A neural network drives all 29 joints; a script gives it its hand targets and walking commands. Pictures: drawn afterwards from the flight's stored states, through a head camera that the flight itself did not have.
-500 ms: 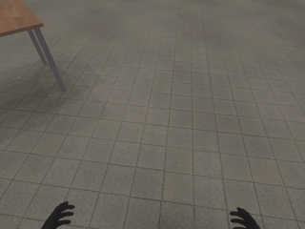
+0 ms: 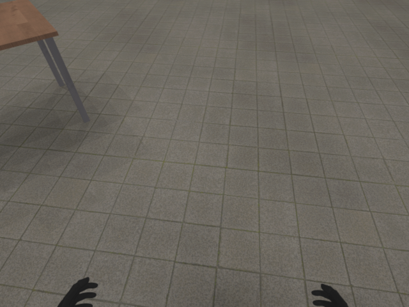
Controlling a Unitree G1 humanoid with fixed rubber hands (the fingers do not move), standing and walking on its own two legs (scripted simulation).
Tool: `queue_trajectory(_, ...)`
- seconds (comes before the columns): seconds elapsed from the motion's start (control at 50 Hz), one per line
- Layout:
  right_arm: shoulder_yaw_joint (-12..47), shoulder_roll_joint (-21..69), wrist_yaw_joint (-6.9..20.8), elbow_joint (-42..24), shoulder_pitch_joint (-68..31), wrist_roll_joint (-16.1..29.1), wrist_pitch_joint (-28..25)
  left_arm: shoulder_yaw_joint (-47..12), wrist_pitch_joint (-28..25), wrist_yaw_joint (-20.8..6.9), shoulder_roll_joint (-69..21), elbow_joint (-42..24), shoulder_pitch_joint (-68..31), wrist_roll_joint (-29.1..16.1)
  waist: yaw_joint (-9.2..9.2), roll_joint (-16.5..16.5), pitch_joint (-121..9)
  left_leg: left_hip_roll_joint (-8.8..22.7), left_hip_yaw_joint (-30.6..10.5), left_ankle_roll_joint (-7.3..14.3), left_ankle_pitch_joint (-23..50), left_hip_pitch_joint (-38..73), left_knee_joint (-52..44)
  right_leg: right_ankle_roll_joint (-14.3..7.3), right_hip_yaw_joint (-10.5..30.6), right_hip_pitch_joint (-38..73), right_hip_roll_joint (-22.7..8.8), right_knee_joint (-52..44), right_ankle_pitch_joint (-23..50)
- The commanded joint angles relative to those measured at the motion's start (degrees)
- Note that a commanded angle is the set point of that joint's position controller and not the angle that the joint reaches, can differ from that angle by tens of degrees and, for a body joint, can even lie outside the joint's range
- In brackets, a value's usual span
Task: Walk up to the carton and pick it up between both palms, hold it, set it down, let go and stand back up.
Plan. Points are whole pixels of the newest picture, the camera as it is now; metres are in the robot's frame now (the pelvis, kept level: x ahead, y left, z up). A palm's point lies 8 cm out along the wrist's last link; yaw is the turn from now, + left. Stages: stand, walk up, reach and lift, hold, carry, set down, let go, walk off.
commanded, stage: stand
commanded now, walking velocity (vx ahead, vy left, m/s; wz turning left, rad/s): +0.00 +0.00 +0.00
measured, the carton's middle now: out of the picture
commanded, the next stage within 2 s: walk up in 0.38 s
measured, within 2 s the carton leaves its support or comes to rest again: neither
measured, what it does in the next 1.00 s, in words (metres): steps to the left: left foot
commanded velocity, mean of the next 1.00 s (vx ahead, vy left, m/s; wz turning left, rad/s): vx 0.00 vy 0.00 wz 0.00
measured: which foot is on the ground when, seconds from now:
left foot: down 0.00-0.60, up 0.62-0.92, down 0.94-1.00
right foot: down 0.00-0.94, up 0.96-1.00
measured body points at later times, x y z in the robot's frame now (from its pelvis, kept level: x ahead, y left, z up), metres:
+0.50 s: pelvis -0.01 -0.01 +0.01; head +0.01 -0.01 +0.46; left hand +0.12 +0.28 -0.09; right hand +0.10 -0.27 -0.12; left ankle +0.02 +0.13 -0.72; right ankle +0.03 -0.12 -0.72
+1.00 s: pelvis +0.02 +0.13 -0.01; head +0.04 +0.13 +0.44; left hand +0.10 +0.49 -0.08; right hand +0.15 -0.17 -0.12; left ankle +0.07 +0.26 -0.72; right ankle +0.02 -0.08 -0.69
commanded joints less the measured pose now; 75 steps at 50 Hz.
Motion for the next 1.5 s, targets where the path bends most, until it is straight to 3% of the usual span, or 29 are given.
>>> queue_trajectory(0.0, -4.39, -14.01, 0.06, -1.51, -6.38, -0.91, -1.66, 4.62, -1.83, 0.96, 13.7, 0.25, -4.58, 1.53, -0.08, 1.07, -1.0, 5.34, -6.48, 4.23, 3.75, -0.67, -10.29, -5.01, 8.89, -1.05, -4.74, -12.13, 3.96)
queue_trajectory(0.44, -3.97, -13.25, 0.15, 2.63, -5.07, -0.9, -1.69, 3.68, -2.43, 0.45, 12.88, 4.24, -5.26, 1.35, -0.92, -2.95, -6.42, 4.88, -5.02, 3.7, 4.61, 3.9, -12.1, -4.03, 9.0, 1.7, -6.27, -15.2, 5.6)
queue_trajectory(0.54, -4.38, -15.88, 0.47, 3.05, -5.41, -1.02, -2.06, 3.66, -2.14, 0.28, 11.56, 4.86, -1.87, 0.14, 0.21, 2.01, -8.11, 6.64, -6.17, 3.85, 7.67, 5.37, -13.84, -3.68, 6.81, 4.03, -4.92, -13.04, 9.61)
queue_trajectory(0.56, -7.33, -21.48, 3.89, -5.1, -3.48, -4.25, -0.25, 9.0, -3.7, 0.92, 22.91, 3.5, 3.41, 0.27, 2.92, 4.75, -6.87, 4.92, -13.22, 7.48, -3.43, -14.91, -7.49, -5.89, 6.29, 18.93, -7.11, -10.99, -8.42)
queue_trajectory(0.58, -6.52, -18.62, 5.38, -7.73, -5.79, -3.75, 0.54, 10.35, -4.35, 1.83, 25.95, 4.99, 10.25, 0.84, 5.98, -1.54, -5.63, 0.82, -7.72, 5.0, -11.73, -30.45, 0.95, -9.94, 18.97, 29.03, -15.55, -19.72, -18.37)
queue_trajectory(0.6, -6.44, -16.67, 6.17, -7.7, -7.15, -4.23, 0.97, 11.13, -4.68, 2.38, 28.59, 4.5, 9.33, 1.23, 5.46, -10.22, -4.55, 3.78, -3.29, 3.05, -8.54, -31.96, 16.39, -14.43, 29.12, 23.82, -28.17, -29.05, -25.58)
queue_trajectory(0.66, -8.61, -20.46, 7.22, -5.16, -4.24, -3.83, 1.58, 9.55, -5.59, 2.85, 23.74, 2.77, 3.07, 1.25, 1.54, -0.56, -0.9, 8.53, -7.15, 0.68, -2.27, -25.47, 21.87, -13.72, 18.21, 12.04, -25.6, -28.46, -15.86)
queue_trajectory(0.72, -8.28, -18.21, 8.69, -3.03, -0.59, -3.08, 2.27, 9.54, -5.81, 2.49, 24.15, 3.21, 2.69, 1.34, 1.06, -7.89, -2.66, 5.79, -3.11, 0.28, 1.54, -23.49, 16.39, -11.68, 5.31, 15.85, -18.69, -25.67, -5.38)
queue_trajectory(0.78, -8.38, -20.23, 9.36, -4.03, -4.4, -2.65, 2.92, 10.6, -4.56, 1.85, 26.44, 2.18, 3.69, 0.71, 3.29, -10.61, -5.21, 5.92, -0.79, -1.5, 1.31, -20.96, 10.63, -11.96, 5.27, 12.62, -20.1, -24.41, -9.51)
queue_trajectory(0.84, -7.84, -20.11, 9.58, -3.9, -2.6, -1.88, 2.13, 10.83, -4.34, 1.36, 27.61, 0.99, -1.52, 0.71, 0.23, -13.44, -4.98, 6.47, 0.89, -0.66, -0.23, -14.75, 4.56, -11.6, 1.22, 8.39, -20.92, -22.48, -8.67)
queue_trajectory(0.86, -8.5, -20.58, 9.25, -2.9, 2.1, -2.16, 2.08, 10.21, -4.33, 0.94, 27.38, 0.89, -5.06, 1.35, -3.53, -14.26, -8.68, 6.21, 2.07, 0.41, 0.46, -7.58, 2.65, -10.05, 0.39, 7.22, -19.88, -20.48, -8.52)
queue_trajectory(0.9, -9.53, -21.49, 8.82, 1.01, 9.2, -2.39, 1.49, 9.03, -3.6, 0.57, 24.29, 0.86, -8.03, 1.6, -7.85, -3.31, -10.22, 1.65, 6.67, 0.48, 3.0, 5.61, -6.28, -7.27, -6.75, -1.21, -14.69, -7.9, -13.23)
queue_trajectory(0.92, -10.45, -23.86, 7.82, 4.2, 16.65, -2.43, 0.98, 8.1, -3.1, 0.29, 20.17, 1.05, -6.87, 1.68, -10.1, 3.13, -11.83, 0.35, -1.15, 2.94, -1.05, 16.57, -10.98, -4.41, -10.82, -10.06, -8.47, 9.62, -13.32)
queue_trajectory(0.94, -11.63, -29.59, 6.12, 2.75, 18.22, -3.13, 0.74, 5.51, -2.99, 0.32, 13.89, -1.05, -7.44, 1.16, -10.16, 18.05, -6.59, 10.26, -26.1, 6.52, -13.54, 17.43, -20.61, -1.93, -8.78, -27.42, -1.96, 26.91, -17.99)
queue_trajectory(0.96, -11.35, -34.18, 5.93, 0.75, 10.8, -2.55, 0.43, 5.53, -2.79, 1.15, 16.73, -1.09, -6.99, -0.29, -8.39, 21.9, -6.05, 16.5, -44.67, 10.08, -27.51, 10.4, -33.66, -2.66, -1.83, -30.41, -0.49, 27.74, -18.43)
queue_trajectory(0.98, -10.65, -32.61, 6.08, 0.16, 6.07, -1.35, 0.99, 7.05, -3.07, 1.07, 21.02, -0.03, -8.54, -0.18, -5.78, 9.39, -1.82, 16.49, -44.76, 13.74, -35.34, 4.05, -34.51, -2.57, 1.83, -26.07, -3.53, 28.56, -12.03)
queue_trajectory(1.0, -8.74, -28.85, 5.99, -0.66, 4.33, -1.2, 1.17, 6.78, -3.38, 0.9, 22.58, 2.0, -4.53, -0.86, -3.64, 5.91, 1.47, 13.71, -36.43, 13.11, -27.64, 3.69, -30.51, -1.81, 0.3, -25.11, -4.75, 25.43, -8.34)
queue_trajectory(1.02, -8.49, -27.1, 6.08, -0.44, 4.02, -1.8, 0.85, 7.22, -3.82, 0.92, 21.05, 1.9, -1.5, -0.73, -2.94, 11.86, 0.64, 11.81, -32.46, 12.92, -19.35, 6.06, -28.33, -1.71, -0.22, -23.63, -4.52, 22.2, -8.48)
queue_trajectory(1.06, -7.87, -24.29, 6.34, -1.97, 3.17, -1.73, 0.57, 7.33, -3.81, 0.91, 21.87, 2.68, 1.66, -0.5, -2.95, 9.29, -2.54, 8.15, -26.1, 12.5, -5.34, 11.2, -25.14, -0.63, -0.3, -18.33, -3.36, 13.62, -5.91)
queue_trajectory(1.18, -7.66, -22.57, 6.82, -2.35, 10.18, -1.28, 1.04, 6.5, -4.84, 1.6, 19.65, 1.32, -0.99, 0.16, -6.1, 7.5, -6.42, 11.4, -27.95, 14.98, 3.35, 16.81, -23.36, -0.74, -1.03, -15.13, 0.14, -0.25, -7.05)
queue_trajectory(1.26, -7.84, -22.77, 6.56, -2.6, 7.76, -1.51, 1.2, 6.36, -4.98, 2.12, 18.69, 1.7, -0.97, 0.03, -5.15, 6.31, -7.86, 9.85, -25.48, 10.78, 15.1, 19.04, -20.69, -0.48, -0.76, -11.39, 1.18, -7.52, -3.0)
queue_trajectory(1.3, -6.93, -21.0, 6.5, -3.44, 7.57, -0.85, 0.99, 5.99, -5.85, 2.29, 17.32, 1.5, 0.62, 0.02, -3.7, 7.11, -10.01, 9.29, -21.65, 10.83, 25.4, 16.38, -16.58, -1.25, -1.45, -5.46, 1.85, -12.0, 3.26)
queue_trajectory(1.34, -6.0, -19.5, 6.66, -5.55, 0.26, -0.41, 0.7, 7.04, -6.29, 2.56, 18.57, 4.03, 10.0, -0.08, 2.84, 7.84, -15.49, 4.35, -15.19, 7.02, 26.59, 1.22, -7.61, -3.78, 0.44, 17.91, -0.48, -18.73, 14.05)
queue_trajectory(1.36, -4.72, -16.3, 6.77, -8.23, -3.08, 0.12, 0.45, 8.19, -6.41, 2.97, 22.71, 4.44, 14.88, 0.25, 6.0, -1.8, -17.26, 0.0, -11.38, 1.86, 15.85, -12.4, 4.1, -7.57, 10.97, 31.14, -9.97, -23.38, 8.3)
queue_trajectory(1.38, -4.19, -15.61, 7.0, -7.46, 0.16, -1.29, 0.46, 10.01, -6.19, 3.32, 27.21, 4.41, 13.4, 0.65, 5.93, -11.88, -15.31, -4.39, -5.5, -1.88, -10.15, -28.18, 15.41, -13.56, 26.94, 39.65, -25.25, -24.33, 1.8)
queue_trajectory(1.4, -5.39, -20.48, 6.37, -5.66, 1.57, -2.12, 0.77, 9.77, -6.18, 3.11, 26.91, 3.36, 9.86, -0.16, 3.87, -4.27, -12.01, 0.23, -8.61, -0.83, -9.46, -30.19, 19.72, -16.1, 29.27, 31.11, -30.17, -24.48, -3.23)
queue_trajectory(1.42, -5.87, -22.14, 6.38, -4.59, 2.34, -1.65, 0.69, 9.55, -6.3, 2.87, 25.34, 2.59, 6.49, -0.31, 1.78, -1.78, -5.73, 1.44, -9.62, -2.16, -7.03, -31.6, 24.3, -17.29, 25.96, 26.94, -29.02, -24.54, 0.38)
queue_trajectory(1.46, -6.39, -21.54, 6.86, -3.15, 2.86, -1.75, 0.66, 9.1, -5.71, 2.84, 23.06, 4.12, 6.19, -0.96, 0.36, 1.85, -4.84, 3.17, -8.75, 0.13, -0.2, -25.37, 20.18, -10.85, 13.08, 20.08, -19.92, -24.88, 3.31)
queue_trajectory(1.48, -5.96, -20.0, 7.53, -2.39, 4.55, -1.81, 0.68, 8.69, -5.9, 2.41, 22.44, 3.94, 4.48, -0.46, -0.5, -4.85, -5.27, 2.16, -6.61, -0.23, 1.67, -24.68, 20.02, -9.87, 5.92, 19.92, -17.64, -24.67, 11.07)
